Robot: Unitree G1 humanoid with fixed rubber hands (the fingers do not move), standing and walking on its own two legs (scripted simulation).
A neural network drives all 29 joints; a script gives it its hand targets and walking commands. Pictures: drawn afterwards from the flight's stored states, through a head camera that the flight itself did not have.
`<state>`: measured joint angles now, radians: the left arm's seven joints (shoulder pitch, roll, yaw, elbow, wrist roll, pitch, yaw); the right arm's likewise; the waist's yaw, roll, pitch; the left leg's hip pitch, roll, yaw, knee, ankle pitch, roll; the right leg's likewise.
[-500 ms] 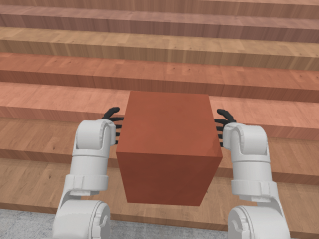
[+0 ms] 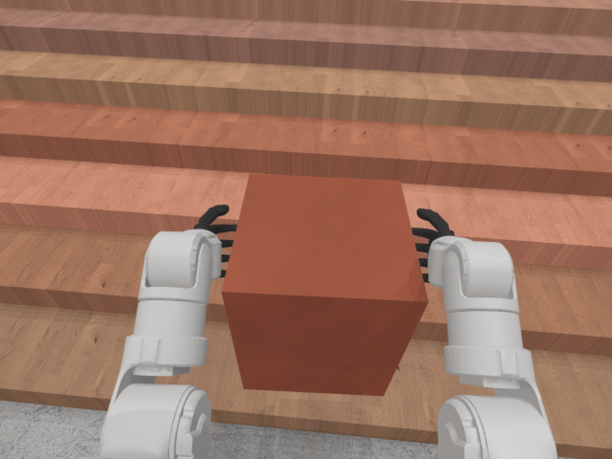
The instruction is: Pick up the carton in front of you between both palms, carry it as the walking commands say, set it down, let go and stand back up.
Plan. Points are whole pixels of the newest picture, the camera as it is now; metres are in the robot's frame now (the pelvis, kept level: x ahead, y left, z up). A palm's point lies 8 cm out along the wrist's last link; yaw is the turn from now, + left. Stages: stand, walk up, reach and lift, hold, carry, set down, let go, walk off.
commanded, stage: carry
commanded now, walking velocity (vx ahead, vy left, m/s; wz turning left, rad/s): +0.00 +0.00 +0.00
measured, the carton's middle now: (318, 288) +0.35 +0.00 +0.05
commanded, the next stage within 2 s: none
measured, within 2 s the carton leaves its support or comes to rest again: neither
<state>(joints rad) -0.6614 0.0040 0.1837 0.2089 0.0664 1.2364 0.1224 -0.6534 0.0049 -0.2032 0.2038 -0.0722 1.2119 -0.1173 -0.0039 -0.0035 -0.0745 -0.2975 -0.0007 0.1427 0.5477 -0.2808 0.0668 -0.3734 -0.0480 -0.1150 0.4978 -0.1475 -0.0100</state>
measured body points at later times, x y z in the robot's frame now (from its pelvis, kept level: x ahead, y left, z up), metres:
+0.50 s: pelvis +0.02 -0.01 +0.00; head +0.01 -0.01 +0.45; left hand +0.39 +0.14 +0.15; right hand +0.38 -0.16 +0.15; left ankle +0.01 +0.07 -0.73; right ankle +0.06 -0.12 -0.73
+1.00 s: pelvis +0.20 +0.01 +0.00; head +0.23 +0.02 +0.45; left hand +0.60 +0.15 +0.14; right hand +0.58 -0.16 +0.14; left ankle +0.22 +0.09 -0.73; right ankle +0.14 -0.10 -0.62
